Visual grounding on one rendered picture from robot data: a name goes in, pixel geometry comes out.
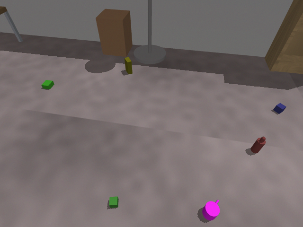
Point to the coat stand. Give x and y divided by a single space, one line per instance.
149 54

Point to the bookshelf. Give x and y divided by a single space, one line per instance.
286 51

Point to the chair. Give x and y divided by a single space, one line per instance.
4 10

